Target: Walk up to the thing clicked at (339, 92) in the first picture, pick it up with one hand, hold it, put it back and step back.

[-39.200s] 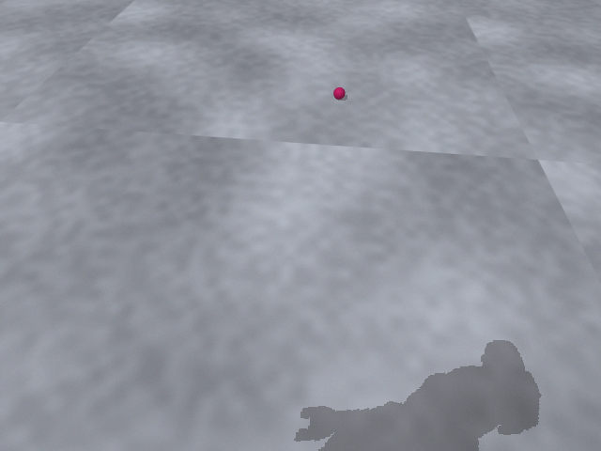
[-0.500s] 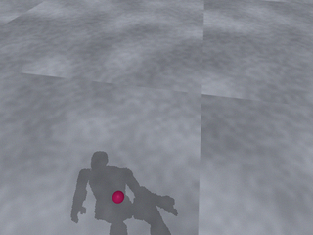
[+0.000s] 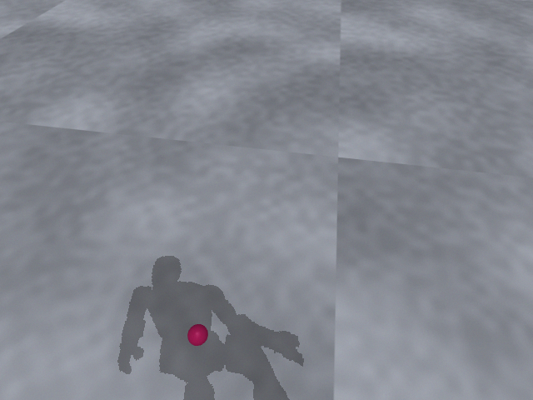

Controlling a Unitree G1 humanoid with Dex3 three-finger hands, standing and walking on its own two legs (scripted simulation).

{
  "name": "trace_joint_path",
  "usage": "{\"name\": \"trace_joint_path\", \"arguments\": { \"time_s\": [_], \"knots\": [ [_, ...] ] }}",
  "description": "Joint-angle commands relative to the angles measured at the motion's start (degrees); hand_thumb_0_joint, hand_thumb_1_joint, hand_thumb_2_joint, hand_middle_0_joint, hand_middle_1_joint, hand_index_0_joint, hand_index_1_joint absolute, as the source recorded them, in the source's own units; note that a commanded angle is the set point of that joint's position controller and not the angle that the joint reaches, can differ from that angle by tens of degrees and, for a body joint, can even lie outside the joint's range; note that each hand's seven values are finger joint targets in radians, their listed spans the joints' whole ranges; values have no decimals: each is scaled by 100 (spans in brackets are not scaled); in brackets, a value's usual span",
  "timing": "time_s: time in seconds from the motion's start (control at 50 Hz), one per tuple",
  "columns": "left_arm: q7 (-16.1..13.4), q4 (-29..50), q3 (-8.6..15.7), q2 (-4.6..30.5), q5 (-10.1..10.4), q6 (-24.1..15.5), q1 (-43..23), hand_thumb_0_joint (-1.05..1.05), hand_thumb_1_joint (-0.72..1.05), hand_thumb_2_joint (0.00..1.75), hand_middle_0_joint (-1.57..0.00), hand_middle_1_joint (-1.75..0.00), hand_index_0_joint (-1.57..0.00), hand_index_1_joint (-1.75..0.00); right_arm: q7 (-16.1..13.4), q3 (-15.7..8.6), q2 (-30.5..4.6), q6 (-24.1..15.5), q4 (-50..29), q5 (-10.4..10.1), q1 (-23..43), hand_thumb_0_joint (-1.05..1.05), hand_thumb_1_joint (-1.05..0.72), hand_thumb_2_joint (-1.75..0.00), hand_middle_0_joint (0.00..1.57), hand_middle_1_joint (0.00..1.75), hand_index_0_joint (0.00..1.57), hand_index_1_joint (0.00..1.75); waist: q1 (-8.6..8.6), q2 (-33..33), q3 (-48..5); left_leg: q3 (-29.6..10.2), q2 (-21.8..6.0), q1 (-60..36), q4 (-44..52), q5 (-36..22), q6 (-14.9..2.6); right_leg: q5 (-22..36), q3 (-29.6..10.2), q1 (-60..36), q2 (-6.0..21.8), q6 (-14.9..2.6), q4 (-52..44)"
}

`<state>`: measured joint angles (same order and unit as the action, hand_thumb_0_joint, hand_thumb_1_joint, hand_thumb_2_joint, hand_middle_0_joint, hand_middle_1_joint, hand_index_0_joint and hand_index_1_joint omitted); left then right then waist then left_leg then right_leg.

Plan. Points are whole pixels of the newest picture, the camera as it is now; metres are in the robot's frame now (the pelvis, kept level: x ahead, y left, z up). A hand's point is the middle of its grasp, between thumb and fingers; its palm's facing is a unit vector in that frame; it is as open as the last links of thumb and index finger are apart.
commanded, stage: stand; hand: left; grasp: from above
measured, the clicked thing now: (197, 334) +0.46 +0.26 -0.74
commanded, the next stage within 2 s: step back in 1.28 s
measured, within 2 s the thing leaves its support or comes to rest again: neither
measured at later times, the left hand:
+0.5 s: hand out of the picture +0.08 +0.24 -0.16, palm faces +0.01 -0.94 -0.34, open 7.4 cm
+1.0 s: hand out of the picture +0.08 +0.25 -0.16, palm faces -0.01 -0.94 -0.33, open 7.4 cm
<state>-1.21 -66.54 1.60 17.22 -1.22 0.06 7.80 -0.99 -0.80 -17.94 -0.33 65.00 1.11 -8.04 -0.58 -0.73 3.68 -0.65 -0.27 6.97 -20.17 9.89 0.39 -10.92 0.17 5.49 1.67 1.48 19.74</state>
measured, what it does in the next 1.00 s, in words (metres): stands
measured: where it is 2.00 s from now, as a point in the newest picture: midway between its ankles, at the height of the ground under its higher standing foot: outside the picture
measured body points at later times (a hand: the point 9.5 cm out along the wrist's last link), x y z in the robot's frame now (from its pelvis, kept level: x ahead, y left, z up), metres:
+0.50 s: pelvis +0.01 +0.00 +0.00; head +0.02 -0.01 +0.45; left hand +0.08 +0.29 -0.13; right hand +0.08 -0.29 -0.14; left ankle +0.02 +0.12 -0.75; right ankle +0.00 -0.14 -0.75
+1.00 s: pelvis +0.01 +0.00 +0.00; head +0.02 +0.00 +0.45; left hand +0.08 +0.29 -0.13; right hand +0.08 -0.30 -0.14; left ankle +0.02 +0.12 -0.75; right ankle +0.00 -0.14 -0.75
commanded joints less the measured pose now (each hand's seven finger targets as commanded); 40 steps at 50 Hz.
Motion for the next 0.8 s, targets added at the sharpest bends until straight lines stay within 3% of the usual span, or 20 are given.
{"name": "trace_joint_path", "arguments": {
  "time_s": [0.0, 0.1, 0.24, 0.3, 0.36, 0.46, 0.58, 0.66, 0.78],
  "knots": [
    [-42, 283, 219, 1156, -2, -110, -165, 0, 90, 90, -20, -30, -20, -30, -45, -209, -1133, -118, -305, 0, 242, 0, -90, -90, 20, 30, 20, 30, 0, 20, -257, -561, -597, 113, 428, -81, -171, 332, -452, 44, 505, -219, -376],
    [-50, 279, 219, 1170, 19, -121, -239, 0, 90, 90, -20, -30, -20, -30, -54, -185, -1096, -134, -296, -1, 243, 0, -90, -90, 20, 30, 20, 30, 20, 77, -401, -510, -623, -96, 322, -784, -172, 742, -438, -1, 526, -218, -312],
    [-33, 287, 223, 1181, 27, -120, -274, 0, 90, 90, -20, -30, -20, -30, -63, -175, -1158, -145, -277, -10, 244, 0, -90, -90, 20, 30, 20, 30, 30, 49, -496, -462, -660, -153, 285, -1049, -181, 1014, -434, -108, 540, -209, -292],
    [-24, 300, 222, 1182, 28, -114, -313, 0, 90, 90, -20, -30, -20, -30, -62, -170, -1175, -149, -281, -10, 298, 0, -90, -90, 20, 30, 20, 30, 12, 29, -432, -471, -660, -137, 323, -974, -152, 836, -429, -56, 526, -205, -320],
    [-14, 293, 214, 1205, 21, -110, -324, 0, 90, 90, -20, -30, -20, -30, -56, -168, -1185, -132, -272, -13, 305, 0, -90, -90, 20, 30, 20, 30, 26, 105, -305, -498, -654, -29, 397, -531, -147, 490, -428, 16, 514, -197, -395],
    [-8, 346, 210, 1239, 26, -131, -373, 0, 90, 90, -20, -30, -20, -30, -40, -175, -1228, -154, -286, -13, 346, 0, -90, -90, 20, 30, 20, 30, 28, -10, -449, -480, -673, -63, 346, -845, -161, 841, -457, -115, 564, -219, -379],
    [-2, 391, 197, 1258, 26, -136, -406, 0, 90, 90, -20, -30, -20, -30, -26, -169, -1224, -158, -297, -22, 381, 0, -90, -90, 20, 30, 20, 30, 38, 41, -473, -485, -684, -128, 383, -874, -136, 772, -417, -44, 541, -207, -371],
    [11, 355, 180, 1249, 36, -140, -344, 0, 90, 90, -20, -30, -20, -30, -9, -181, -1254, -138, -264, -15, 370, 0, -90, -90, 20, 30, 20, 30, 47, 77, -314, -477, -652, -38, 420, -415, -138, 435, -454, 93, 530, -206, -488],
    [14, 410, 182, 1293, 41, -165, -377, 0, 90, 90, -20, -30, -20, -30, 2, -182, -1270, -151, -274, -21, 355, 0, -90, -90, 20, 30, 20, 30, 61, 40, -506, -459, -680, -130, 386, -754, -157, 759, -472, -50, 572, -232, -405]
  ]
}}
